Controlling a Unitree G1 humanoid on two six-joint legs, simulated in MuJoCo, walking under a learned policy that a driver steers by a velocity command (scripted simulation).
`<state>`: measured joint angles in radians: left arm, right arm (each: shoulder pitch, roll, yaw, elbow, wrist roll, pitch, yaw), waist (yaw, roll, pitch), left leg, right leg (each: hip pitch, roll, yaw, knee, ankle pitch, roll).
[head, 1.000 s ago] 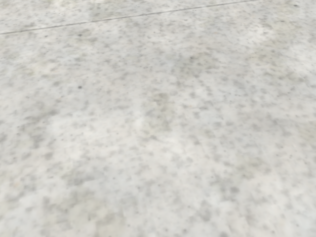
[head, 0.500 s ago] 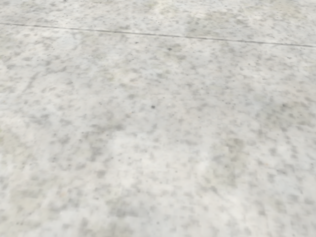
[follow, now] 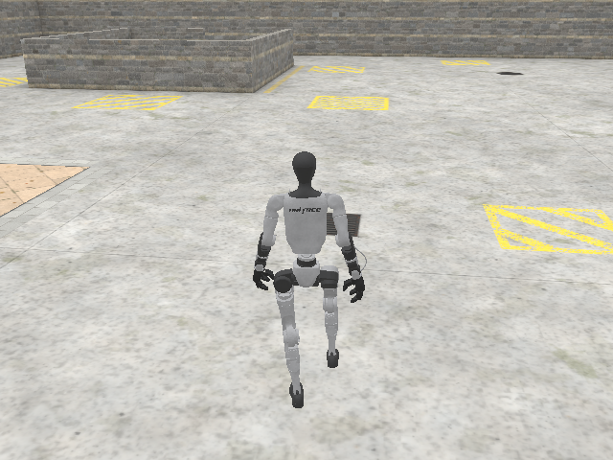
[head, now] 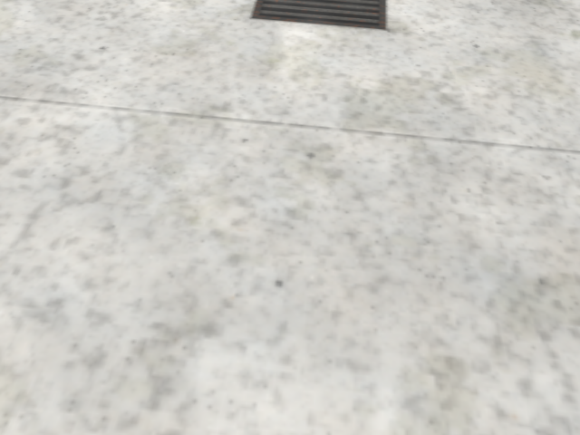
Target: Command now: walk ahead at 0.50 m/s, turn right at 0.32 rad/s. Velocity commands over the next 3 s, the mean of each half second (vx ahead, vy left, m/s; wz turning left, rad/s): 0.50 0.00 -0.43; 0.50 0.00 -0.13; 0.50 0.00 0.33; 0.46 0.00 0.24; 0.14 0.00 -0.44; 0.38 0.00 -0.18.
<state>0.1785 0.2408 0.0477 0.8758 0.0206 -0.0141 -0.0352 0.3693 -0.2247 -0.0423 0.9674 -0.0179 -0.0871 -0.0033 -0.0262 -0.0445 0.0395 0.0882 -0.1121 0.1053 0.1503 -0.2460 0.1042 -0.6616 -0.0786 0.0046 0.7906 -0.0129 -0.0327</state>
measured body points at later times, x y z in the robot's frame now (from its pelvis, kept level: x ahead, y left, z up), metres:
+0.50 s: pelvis +0.28 -0.05 +0.00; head +0.30 -0.07 +0.45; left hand +0.35 +0.22 -0.12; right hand +0.38 -0.33 -0.11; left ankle +0.47 +0.09 -0.68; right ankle +0.21 -0.09 -0.74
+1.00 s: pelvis +0.56 -0.08 +0.01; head +0.58 -0.07 +0.46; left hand +0.76 +0.13 -0.12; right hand +0.47 -0.32 -0.13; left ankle +0.55 +0.00 -0.74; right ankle +0.60 -0.25 -0.68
